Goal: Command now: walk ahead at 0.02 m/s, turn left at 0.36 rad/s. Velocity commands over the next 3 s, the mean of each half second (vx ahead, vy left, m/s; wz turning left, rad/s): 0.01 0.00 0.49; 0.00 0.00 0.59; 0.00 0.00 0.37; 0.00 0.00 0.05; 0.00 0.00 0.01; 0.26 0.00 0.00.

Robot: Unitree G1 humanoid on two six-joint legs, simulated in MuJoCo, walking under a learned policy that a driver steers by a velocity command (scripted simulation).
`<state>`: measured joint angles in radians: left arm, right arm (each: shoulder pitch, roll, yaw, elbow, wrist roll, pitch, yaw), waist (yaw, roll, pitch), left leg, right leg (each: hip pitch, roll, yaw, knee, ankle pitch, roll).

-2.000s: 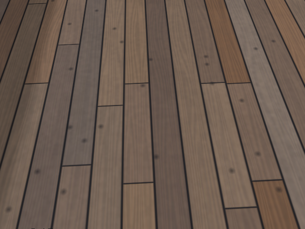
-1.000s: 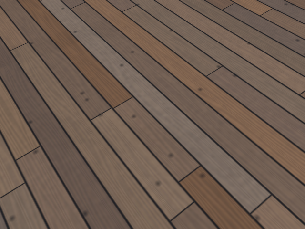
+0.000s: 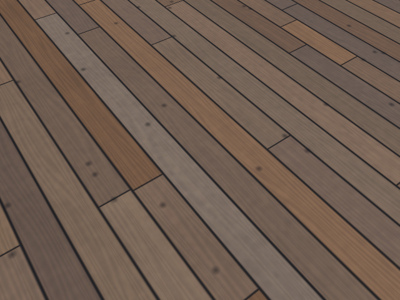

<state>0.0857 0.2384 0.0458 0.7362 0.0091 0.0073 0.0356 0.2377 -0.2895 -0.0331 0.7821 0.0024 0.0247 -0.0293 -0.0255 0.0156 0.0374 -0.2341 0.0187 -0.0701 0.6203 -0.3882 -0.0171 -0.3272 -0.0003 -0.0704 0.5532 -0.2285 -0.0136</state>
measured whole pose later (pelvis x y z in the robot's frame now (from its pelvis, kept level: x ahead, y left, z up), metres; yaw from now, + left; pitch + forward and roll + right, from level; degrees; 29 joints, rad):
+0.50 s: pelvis -0.01 +0.03 +0.02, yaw +17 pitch +2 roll -3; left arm 0.06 0.30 0.08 0.76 -0.01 0.01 0.03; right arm 0.21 -0.31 -0.07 0.63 0.01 0.04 -0.04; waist -0.02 -0.01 0.05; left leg -0.26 -0.08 -0.18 0.46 -0.22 0.06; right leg -0.42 0.04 0.10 0.80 -0.37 0.10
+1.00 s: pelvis -0.01 +0.01 +0.01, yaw +34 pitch +1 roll -1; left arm 0.13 0.28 0.06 0.75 0.00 0.02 0.02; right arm 0.20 -0.32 -0.07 0.59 0.02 0.07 0.00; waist 0.01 0.01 0.09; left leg -0.41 0.05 -0.01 0.82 -0.40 -0.09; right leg -0.19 -0.05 -0.10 0.42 -0.24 0.01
